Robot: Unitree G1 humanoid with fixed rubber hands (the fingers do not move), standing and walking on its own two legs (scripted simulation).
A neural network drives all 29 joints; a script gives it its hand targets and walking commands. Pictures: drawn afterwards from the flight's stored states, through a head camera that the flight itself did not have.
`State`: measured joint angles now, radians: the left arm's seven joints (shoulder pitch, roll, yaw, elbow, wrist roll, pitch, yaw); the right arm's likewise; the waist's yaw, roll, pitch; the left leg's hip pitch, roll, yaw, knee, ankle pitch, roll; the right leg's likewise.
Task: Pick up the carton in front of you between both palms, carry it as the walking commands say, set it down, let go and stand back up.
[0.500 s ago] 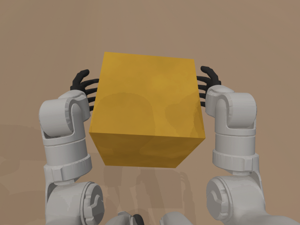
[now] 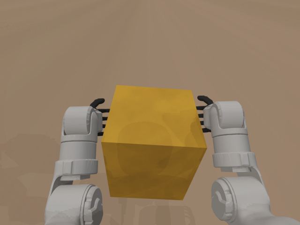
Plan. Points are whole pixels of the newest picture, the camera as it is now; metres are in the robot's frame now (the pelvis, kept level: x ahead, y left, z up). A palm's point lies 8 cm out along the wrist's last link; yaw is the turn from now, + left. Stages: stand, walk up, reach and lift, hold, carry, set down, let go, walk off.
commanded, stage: carry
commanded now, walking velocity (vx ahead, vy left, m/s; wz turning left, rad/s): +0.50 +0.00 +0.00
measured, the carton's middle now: (150, 144) +0.35 +0.01 +0.04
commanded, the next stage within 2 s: none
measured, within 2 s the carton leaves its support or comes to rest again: neither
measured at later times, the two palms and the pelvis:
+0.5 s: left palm (104, 79) +0.59 +0.18 +0.08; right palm (187, 80) +0.58 -0.12 +0.08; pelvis +0.31 +0.04 +0.01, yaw -3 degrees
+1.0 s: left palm (126, 43) +0.88 +0.12 +0.08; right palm (188, 43) +0.89 -0.17 +0.07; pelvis +0.62 -0.03 +0.01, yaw +1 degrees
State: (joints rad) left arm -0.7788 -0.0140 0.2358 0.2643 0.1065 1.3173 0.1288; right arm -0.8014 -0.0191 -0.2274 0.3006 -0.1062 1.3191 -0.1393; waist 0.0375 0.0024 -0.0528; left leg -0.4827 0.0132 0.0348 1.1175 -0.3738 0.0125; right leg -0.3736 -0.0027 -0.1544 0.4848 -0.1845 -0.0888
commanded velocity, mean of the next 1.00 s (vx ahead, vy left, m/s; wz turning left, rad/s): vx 0.50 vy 0.00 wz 0.00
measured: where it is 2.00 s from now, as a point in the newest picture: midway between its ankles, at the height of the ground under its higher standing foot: (152, 129)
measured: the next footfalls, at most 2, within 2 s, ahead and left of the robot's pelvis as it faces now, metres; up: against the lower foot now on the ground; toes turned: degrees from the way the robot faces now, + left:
left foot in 0.34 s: +0.38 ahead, +0.12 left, +0.00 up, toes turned +9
right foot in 0.80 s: +0.70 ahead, -0.12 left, +0.00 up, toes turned -13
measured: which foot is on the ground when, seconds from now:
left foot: up 0.00-0.32, down 0.34-0.80, up 0.82-1.00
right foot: down 0.00-0.36, up 0.38-0.78, down 0.80-1.00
